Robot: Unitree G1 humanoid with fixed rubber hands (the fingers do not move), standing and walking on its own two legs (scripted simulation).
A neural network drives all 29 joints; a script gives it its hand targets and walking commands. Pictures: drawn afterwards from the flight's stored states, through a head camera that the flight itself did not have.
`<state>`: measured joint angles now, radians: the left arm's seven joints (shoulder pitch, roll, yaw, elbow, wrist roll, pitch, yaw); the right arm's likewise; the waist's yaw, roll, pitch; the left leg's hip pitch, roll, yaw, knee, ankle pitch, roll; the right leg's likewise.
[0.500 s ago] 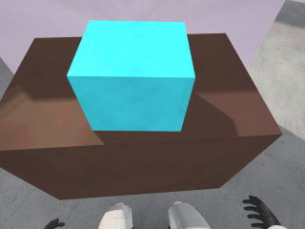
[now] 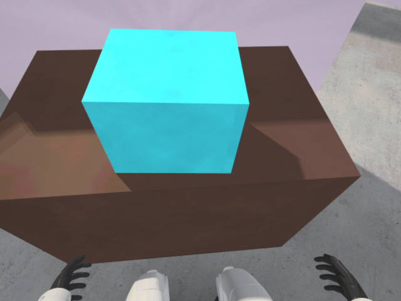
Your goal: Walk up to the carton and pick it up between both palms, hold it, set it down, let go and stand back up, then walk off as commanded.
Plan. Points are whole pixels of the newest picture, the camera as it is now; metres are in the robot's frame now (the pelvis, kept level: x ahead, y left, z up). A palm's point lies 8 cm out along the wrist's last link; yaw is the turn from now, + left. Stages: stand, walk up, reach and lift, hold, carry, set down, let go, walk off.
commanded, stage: reach and lift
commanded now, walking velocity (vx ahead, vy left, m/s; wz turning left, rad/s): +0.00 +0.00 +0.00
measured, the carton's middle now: (173, 104) +0.52 +0.06 +0.07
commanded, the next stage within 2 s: none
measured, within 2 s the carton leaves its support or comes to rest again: neither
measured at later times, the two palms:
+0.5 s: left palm (61, 269) +0.19 +0.27 -0.04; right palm (353, 281) +0.14 -0.27 -0.01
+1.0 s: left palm (44, 253) +0.20 +0.28 +0.01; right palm (335, 233) +0.21 -0.24 +0.02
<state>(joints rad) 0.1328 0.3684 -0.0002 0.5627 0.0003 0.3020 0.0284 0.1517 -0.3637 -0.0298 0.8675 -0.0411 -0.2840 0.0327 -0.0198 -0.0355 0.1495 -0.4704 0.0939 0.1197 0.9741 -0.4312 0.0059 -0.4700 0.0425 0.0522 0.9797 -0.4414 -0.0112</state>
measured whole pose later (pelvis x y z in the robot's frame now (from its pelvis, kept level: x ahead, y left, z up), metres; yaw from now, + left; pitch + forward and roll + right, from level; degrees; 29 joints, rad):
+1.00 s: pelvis +0.04 +0.00 +0.06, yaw +1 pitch +2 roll +1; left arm 0.21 0.36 0.00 0.54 -0.17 -0.27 0.06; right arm 0.24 -0.27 -0.03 0.58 0.18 -0.38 0.09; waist 0.02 -0.06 -0.01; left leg -0.31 0.04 0.12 0.50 -0.22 0.00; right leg -0.32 0.01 0.05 0.53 -0.25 -0.01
